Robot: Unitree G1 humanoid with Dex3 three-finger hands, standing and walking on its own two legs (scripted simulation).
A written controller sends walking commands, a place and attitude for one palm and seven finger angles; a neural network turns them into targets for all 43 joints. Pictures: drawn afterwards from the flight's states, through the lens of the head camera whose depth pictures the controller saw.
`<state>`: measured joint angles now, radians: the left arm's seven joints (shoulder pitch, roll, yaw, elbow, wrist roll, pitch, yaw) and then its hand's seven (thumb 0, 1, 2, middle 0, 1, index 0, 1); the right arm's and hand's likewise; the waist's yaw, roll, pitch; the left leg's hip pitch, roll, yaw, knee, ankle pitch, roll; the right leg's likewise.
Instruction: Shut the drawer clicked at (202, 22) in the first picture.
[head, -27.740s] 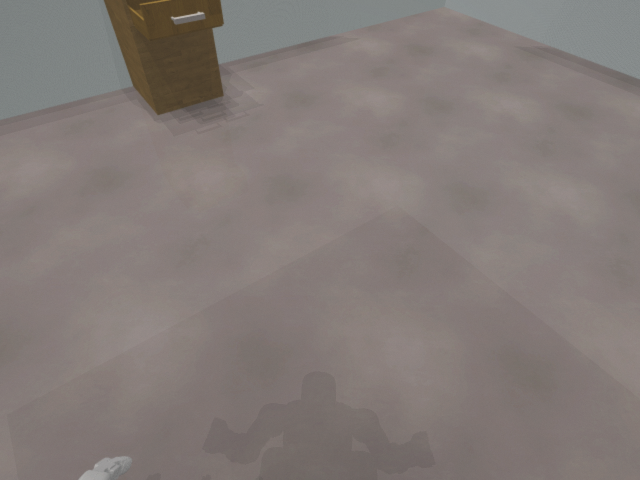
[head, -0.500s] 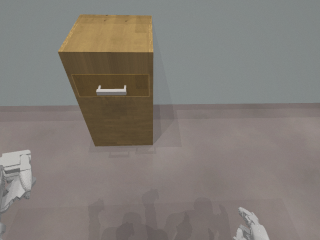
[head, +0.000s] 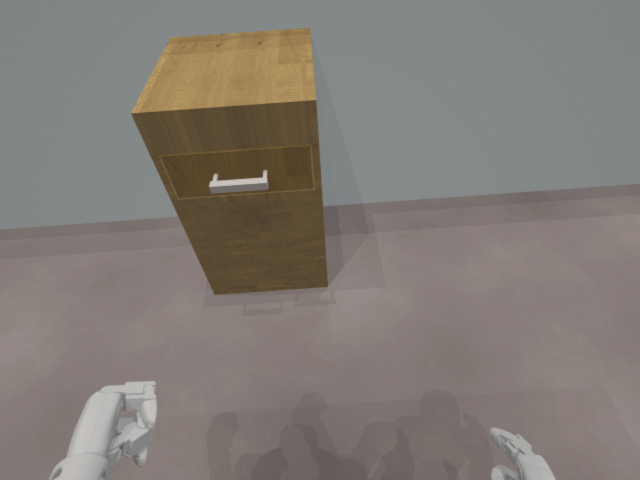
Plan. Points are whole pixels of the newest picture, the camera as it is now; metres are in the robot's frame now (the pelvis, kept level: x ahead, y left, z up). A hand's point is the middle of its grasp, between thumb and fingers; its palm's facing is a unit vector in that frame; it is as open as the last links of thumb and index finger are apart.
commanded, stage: let the arm hang, fingers relaxed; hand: left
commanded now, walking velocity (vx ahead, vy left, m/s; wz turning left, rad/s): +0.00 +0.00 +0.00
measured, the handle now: (239, 180) +0.85 +0.28 -0.19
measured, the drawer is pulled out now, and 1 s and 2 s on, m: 0.00 0.00 0.00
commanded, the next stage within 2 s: look to check the result in 0.96 s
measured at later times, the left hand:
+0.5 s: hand out of the picture -0.05 +0.21 -0.16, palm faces -0.01 -0.97 -0.26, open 5.9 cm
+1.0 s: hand out of the picture +0.00 +0.16 -0.16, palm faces -0.01 -0.98 -0.19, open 7.4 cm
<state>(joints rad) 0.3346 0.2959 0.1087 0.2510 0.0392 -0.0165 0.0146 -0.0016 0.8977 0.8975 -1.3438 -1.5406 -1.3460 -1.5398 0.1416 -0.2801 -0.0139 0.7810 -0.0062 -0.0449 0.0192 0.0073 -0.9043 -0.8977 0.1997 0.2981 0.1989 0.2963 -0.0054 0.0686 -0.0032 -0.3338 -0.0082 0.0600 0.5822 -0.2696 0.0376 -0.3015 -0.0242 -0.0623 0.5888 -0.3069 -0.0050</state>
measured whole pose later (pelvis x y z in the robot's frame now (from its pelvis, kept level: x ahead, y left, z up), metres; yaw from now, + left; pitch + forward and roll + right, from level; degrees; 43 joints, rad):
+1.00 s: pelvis -0.01 -0.01 +0.01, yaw -1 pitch -2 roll +0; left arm 0.26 0.15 0.00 1.13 0.02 -0.01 0.02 0.00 0.90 0.90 -0.20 -0.30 -0.20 -0.30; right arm 0.30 -0.16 -0.02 1.15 -0.01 0.00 -0.02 0.00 -0.91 -0.90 0.20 0.30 0.20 0.30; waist -0.02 0.01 0.04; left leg -0.20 0.01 0.07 0.40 -0.17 0.02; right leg -0.18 0.00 -0.05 0.42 -0.21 -0.03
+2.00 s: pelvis +0.01 -0.04 +0.02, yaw -1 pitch -2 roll +0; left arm 0.25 0.16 0.01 1.15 0.01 -0.02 0.03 0.00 0.90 0.90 -0.20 -0.30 -0.20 -0.30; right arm 0.26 -0.17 -0.02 1.16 -0.01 -0.01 -0.03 0.00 -0.91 -0.90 0.20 0.30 0.20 0.30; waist -0.01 0.02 0.05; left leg -0.15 0.04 0.06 0.37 -0.19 -0.02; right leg -0.12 0.04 -0.06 0.38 -0.23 -0.06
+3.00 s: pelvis +0.02 -0.04 +0.02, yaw -2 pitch -2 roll +0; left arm 0.27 0.15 0.01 1.15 0.01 -0.03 0.03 0.00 0.90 0.90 -0.20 -0.30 -0.20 -0.30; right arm 0.27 -0.16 -0.02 1.16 -0.01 -0.01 -0.03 0.00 -0.91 -0.90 0.20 0.30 0.20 0.30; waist -0.01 0.02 0.04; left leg -0.13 0.04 0.07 0.36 -0.20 -0.02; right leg -0.11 0.04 -0.05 0.36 -0.23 -0.06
